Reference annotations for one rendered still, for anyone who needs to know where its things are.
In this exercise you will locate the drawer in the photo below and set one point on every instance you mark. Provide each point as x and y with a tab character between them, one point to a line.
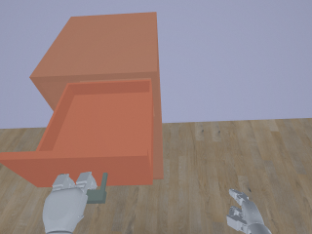
99	127

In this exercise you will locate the cabinet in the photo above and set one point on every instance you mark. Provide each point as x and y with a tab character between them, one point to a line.
101	48

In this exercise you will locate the robot left hand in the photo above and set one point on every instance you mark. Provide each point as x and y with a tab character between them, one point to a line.
65	205

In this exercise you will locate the robot right forearm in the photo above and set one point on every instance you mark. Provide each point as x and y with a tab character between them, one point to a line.
258	228

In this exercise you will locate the handle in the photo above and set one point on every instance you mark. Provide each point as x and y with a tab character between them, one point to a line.
97	196

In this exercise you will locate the robot right hand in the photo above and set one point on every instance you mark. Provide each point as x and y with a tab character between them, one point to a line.
240	219

